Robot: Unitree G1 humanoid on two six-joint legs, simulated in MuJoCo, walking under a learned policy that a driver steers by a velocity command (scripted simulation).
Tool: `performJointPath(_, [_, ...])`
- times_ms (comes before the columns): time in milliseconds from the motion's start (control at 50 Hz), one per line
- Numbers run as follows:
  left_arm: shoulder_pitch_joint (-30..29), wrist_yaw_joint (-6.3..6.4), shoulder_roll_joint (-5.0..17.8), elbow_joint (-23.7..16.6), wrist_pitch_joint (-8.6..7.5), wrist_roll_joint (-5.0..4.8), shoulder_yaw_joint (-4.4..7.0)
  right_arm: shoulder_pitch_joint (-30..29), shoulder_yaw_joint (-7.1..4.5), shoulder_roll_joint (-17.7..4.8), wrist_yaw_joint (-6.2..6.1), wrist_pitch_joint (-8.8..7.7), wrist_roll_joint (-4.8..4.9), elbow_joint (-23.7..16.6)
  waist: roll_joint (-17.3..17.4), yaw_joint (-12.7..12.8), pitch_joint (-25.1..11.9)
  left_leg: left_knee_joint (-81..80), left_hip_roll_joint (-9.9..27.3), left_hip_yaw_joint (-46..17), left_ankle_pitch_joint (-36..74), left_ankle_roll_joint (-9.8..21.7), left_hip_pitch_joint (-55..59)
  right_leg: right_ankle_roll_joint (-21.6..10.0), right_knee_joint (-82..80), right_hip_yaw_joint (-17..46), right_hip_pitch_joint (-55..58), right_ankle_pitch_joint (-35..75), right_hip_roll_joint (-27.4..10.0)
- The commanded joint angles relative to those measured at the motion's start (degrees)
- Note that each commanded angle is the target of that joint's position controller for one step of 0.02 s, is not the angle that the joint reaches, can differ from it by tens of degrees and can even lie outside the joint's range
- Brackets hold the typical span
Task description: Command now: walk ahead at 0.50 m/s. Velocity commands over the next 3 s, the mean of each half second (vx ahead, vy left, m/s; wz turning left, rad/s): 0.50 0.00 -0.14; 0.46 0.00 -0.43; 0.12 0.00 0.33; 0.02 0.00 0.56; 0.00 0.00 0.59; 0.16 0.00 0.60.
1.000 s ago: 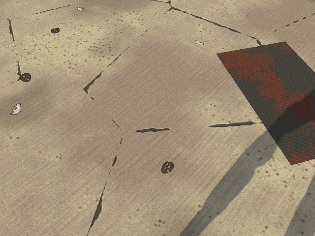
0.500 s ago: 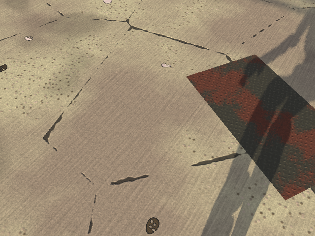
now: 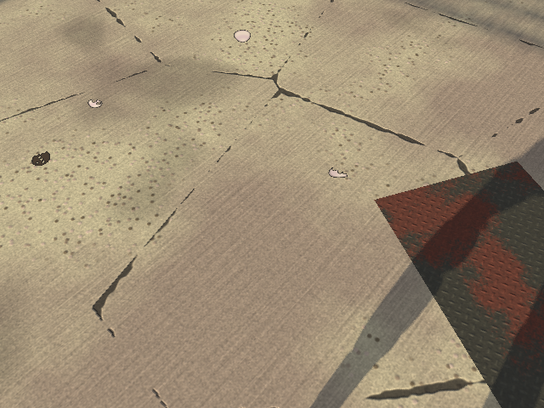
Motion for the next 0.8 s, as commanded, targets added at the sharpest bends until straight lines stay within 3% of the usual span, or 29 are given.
performJointPath(20, [1.5, 0.58, 9.7, -1.5, -0.26, -0.49, 1.93, -6.9, 0.14, -2.0, 0.79, -0.91, 0.36, -4.5, -5.4, 0.5, 4.0, -6.3, -1.8, 1.9, 4.1, 0.0, 1.6, -7.6, -5.0, 6.4, -2.3, 10.9, -15.1])
performJointPath(80, [3.4, 0.79, 10.1, 0.0, 0.73, -0.73, 2.29, -10.1, 0.27, -2.6, 1.86, -1.36, 0.64, -6.2, -5.5, 0.7, 4.9, -9.8, -2.3, 1.4, 0.4, 1.5, 0.1, -7.3, -2.1, 6.9, 4.1, 13.7, -18.0])
performJointPath(120, [2.7, 1.02, 10.8, 0.1, 1.29, -0.87, 2.69, -8.9, -0.08, -4.0, 2.38, -1.62, 0.69, -6.4, -6.2, -0.9, 3.9, -11.2, -3.2, 1.7, -3.8, 2.9, 2.7, -6.3, 1.0, 7.2, 7.0, 19.2, -19.4])
performJointPath(140, [1.7, 1.09, 11.3, -0.1, 1.53, -0.88, 2.88, -6.3, -0.58, -5.1, 2.43, -1.72, 0.65, -5.9, -7.0, -2.7, 2.2, -11.6, -4.6, 2.8, -5.8, 3.8, 7.2, -5.7, 4.0, 6.8, 7.5, 26.6, -19.2])
performJointPath(160, [0.3, 1.12, 11.3, -0.4, 1.86, -0.89, 2.86, -0.5, -1.51, -6.6, 2.28, -1.75, 0.49, -4.2, -7.2, -6.0, -1.3, -12.6, -6.5, 4.6, -6.0, 5.0, 15.7, -4.7, 10.8, 5.2, 6.7, 35.6, -17.6])
performJointPath(180, [0.3, 1.15, 9.7, -0.9, 2.1, -0.54, 2.24, 9.3, -2.98, -9.4, 1.84, -1.67, 0.27, -1.1, -5.9, -10.0, -7.5, -11.9, -6.4, 4.2, -4.9, 6.8, 29.8, -3.0, 22.4, 3.0, 1.7, 36.3, -14.3])
performJointPath(200, [3.9, 0.96, 5.8, -2.2, 1.66, 0.42, 0.88, 17.9, -4.19, -14.1, 1.4, -1.54, -0.75, 0.6, 2.4, -10.4, -16.3, -10.6, 6.5, -13.1, -7.0, 12.8, 51.2, 0.0, 42.7, 0.2, -16.4, 18.9, -8.7])
performJointPath(220, [7.7, 0.51, 0.8, -1.7, 0.33, 0.39, -0.7, 20.4, -4.06, -14.5, 1.75, -1.29, -0.13, 1.5, 14.1, -8.9, -21.9, -19.5, 15.0, -36.6, -17.7, 18.8, 62.2, 2.1, 57.4, 4.6, -32.9, -21.4, 0.2])
performJointPath(240, [2.8, 0.21, 7.2, -2.1, -0.8, -1.58, 0.91, 18.4, -2.58, -9.6, 1.64, -1.48, 0.24, 1.1, 8.6, -10.4, -17.1, -22.1, 13.6, -34.9, -23.8, 16.1, 58.9, 0.8, 63.5, 10.8, -39.0, -22.4, -3.0])
performJointPath(260, [-1.9, 0.17, 9.2, -3.6, -1.43, -2.91, 1.47, 13.1, -1.99, -7.9, 1.37, -1.72, 0.08, 0.0, 6.1, -9.3, -9.3, -23.6, 12.4, -26.4, -20.7, 13.7, 50.5, -0.2, 63.3, 9.6, -41.4, -16.9, -5.8])
performJointPath(280, [-4.1, 0.57, 9.1, -3.8, -1.47, -2.59, 1.63, 9.0, -1.51, -6.4, 1.34, -1.95, -0.49, -0.7, 2.0, -7.7, -5.6, -25.5, 10.6, -20.2, -16.2, 12.5, 42.5, -0.3, 60.6, 8.7, -39.0, -11.5, -8.6])
performJointPath(300, [-4.3, 0.85, 8.3, -3.6, -0.92, -2.04, 2.03, 6.5, -1.05, -4.6, 1.42, -2.29, -0.96, -0.9, 1.7, -5.9, -2.8, -27.6, 8.8, -15.1, -12.3, 11.6, 36.5, -0.1, 57.5, 8.8, -36.1, -8.1, -10.4])
performJointPath(340, [-1.7, 0.82, 5.7, -2.6, 0.79, -1.95, 2.09, 5.2, -0.71, -3.1, 1.5, -2.71, -1.53, -0.2, 3.2, -3.5, -1.8, -30.8, 6.7, -8.9, -9.3, 10.7, 30.8, 0.2, 54.8, 9.4, -31.1, -5.0, -11.8])
performJointPath(400, [-3.9, 0.97, 4.6, -3.7, 2.22, -1.75, 2.29, 6.6, -1.28, -5.1, 0.76, -3.14, -1.73, 1.1, 1.7, -3.1, 0.9, -33.4, 6.6, -2.6, -4.0, 11.2, 29.2, 1.3, 50.8, 10.3, -35.0, 0.6, -11.8])
performJointPath(460, [-7.6, 0.54, 4.5, -5.2, 2.02, -1.16, 2.52, 7.8, -1.44, -5.8, -0.21, -2.93, -1.83, 1.8, 0.8, -3.7, 2.0, -34.1, 5.8, 2.7, -0.2, 10.3, 31.2, 2.1, 42.4, 10.6, -38.4, 9.7, -10.9])
performJointPath(520, [-13.0, -0.5, 3.4, -7.2, 1.63, -0.82, 1.97, 8.5, -1.41, -6.5, -0.92, -2.62, -1.45, 2.0, 0.2, -5.3, 3.3, -34.9, 4.7, 8.1, 1.1, 8.9, 31.9, 2.2, 33.1, 6.3, -36.5, 16.6, -10.2])
performJointPath(620, [-21.3, -2.25, 2.3, -12.0, 1.71, -0.84, 1.04, 14.1, -1.96, -7.7, -1.39, -0.71, -0.49, 4.0, -0.9, -8.1, 5.7, -30.9, 8.2, 11.4, 8.4, 8.6, 43.4, 0.6, 25.7, 2.3, -41.0, 12.7, -9.2])
performJointPath(680, [-20.5, -3.39, 4.0, -14.1, 1.89, -1.05, 1.72, 12.6, -2.62, -9.6, -1.8, 0.69, 0.02, 3.2, 1.4, -5.5, 3.4, -23.2, 9.3, 13.8, 29.1, 7.2, 47.0, -1.9, 24.6, -1.9, -35.7, 4.5, -5.9])
performJointPath(720, [-12.0, -3.49, 7.4, -13.1, 2.21, -1.31, 3.55, 11.0, -3.06, -11.1, -2.29, 1.62, 0.15, 2.2, 3.4, -0.2, -2.2, -9.6, 8.6, 14.9, 44.0, 5.7, 45.9, -4.5, 24.8, -4.6, -23.2, -0.1, -1.6])
performJointPath(740, [-2.7, -2.84, 10.7, -10.9, 2.28, -1.43, 5.41, 9.7, -2.88, -11.0, -2.39, 1.76, 0.37, 1.6, 2.0, 4.8, -6.9, 3.0, 6.2, 15.9, 39.5, 3.8, 39.9, -6.8, 20.1, -3.4, -9.2, 3.6, 0.2])
performJointPath(760, [4.7, -1.34, 16.3, -9.4, 2.9, -1.31, 7.11, 10.9, -1.92, -8.5, -2.18, 1.01, -1.04, 0.1, -7.4, 6.1, -12.5, 21.7, 2.5, 16.0, 12.9, 1.2, 24.2, -10.7, 19.2, 13.1, 8.1, 4.4, -10.0])
performJointPath(780, [1.5, -1.34, 18.8, -11.1, 2.42, -1.49, 7.06, 14.4, 0.23, -1.3, -0.92, -1.2, -1.29, -2.6, -17.8, -0.3, -18.4, 40.8, -11.2, 6.5, -34.6, -1.8, 0.8, -22.4, 9.9, 47.1, 24.2, -4.4, -22.6])
performJointPath(800, [3.0, -1.53, 14.1, -11.3, 1.97, -0.83, 5.51, 7.9, -0.69, -6.2, 0.17, -3.8, 0.91, -3.7, -10.2, 3.5, -19.1, 43.1, -8.4, -3.9, -34.1, 0.2, -5.6, -20.1, 5.3, 47.7, 24.7, -5.5, -22.5])
Next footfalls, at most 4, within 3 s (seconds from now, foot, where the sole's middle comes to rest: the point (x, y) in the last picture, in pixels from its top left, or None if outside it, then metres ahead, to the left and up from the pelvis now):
0.18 left None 0.29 0.15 -0.79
0.74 right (349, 382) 0.57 -0.10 -0.79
1.22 left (308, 284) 0.85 0.00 -0.79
1.64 right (389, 306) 0.79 -0.22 -0.79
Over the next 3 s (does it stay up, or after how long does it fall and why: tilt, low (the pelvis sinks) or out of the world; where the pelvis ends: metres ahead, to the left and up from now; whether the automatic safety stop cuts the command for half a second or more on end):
stays up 0.75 -0.01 -0.02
